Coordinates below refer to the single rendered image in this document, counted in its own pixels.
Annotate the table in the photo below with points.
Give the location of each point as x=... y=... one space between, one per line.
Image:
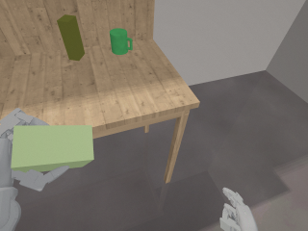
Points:
x=112 y=93

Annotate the left robot hand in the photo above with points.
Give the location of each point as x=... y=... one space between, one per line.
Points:
x=31 y=179

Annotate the right robot hand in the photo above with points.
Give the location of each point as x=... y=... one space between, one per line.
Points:
x=241 y=219

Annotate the left robot forearm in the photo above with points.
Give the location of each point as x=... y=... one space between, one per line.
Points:
x=10 y=210

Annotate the sponge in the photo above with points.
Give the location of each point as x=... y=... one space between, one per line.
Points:
x=46 y=147

